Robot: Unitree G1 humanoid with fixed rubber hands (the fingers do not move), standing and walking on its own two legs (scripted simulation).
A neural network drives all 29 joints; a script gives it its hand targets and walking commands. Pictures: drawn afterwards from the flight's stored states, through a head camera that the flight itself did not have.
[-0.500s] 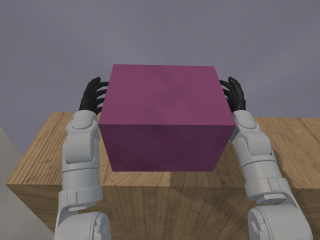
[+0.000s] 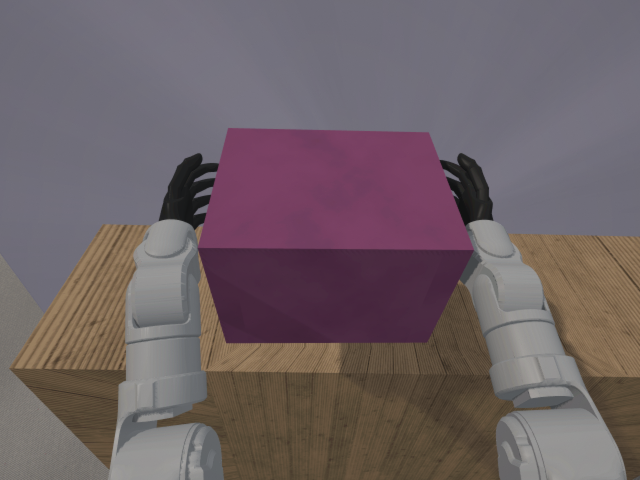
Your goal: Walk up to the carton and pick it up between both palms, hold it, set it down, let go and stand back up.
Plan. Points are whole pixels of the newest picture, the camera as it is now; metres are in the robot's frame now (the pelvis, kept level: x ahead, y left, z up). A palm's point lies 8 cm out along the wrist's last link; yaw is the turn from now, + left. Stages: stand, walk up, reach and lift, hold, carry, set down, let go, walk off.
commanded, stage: hold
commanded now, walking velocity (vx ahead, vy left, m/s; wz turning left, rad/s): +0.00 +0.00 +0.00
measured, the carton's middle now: (328, 236) +0.36 +0.00 +0.15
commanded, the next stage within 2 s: none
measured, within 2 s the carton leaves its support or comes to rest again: neither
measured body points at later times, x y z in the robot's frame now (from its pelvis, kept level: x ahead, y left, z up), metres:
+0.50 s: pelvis +0.00 +0.00 +0.00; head -0.05 +0.02 +0.45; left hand +0.36 +0.18 +0.19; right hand +0.37 -0.17 +0.19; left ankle +0.02 +0.13 -0.75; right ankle +0.00 -0.11 -0.75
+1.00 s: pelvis +0.00 +0.00 +0.00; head -0.05 +0.02 +0.45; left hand +0.36 +0.18 +0.19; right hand +0.37 -0.17 +0.19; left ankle +0.02 +0.13 -0.75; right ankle +0.00 -0.11 -0.75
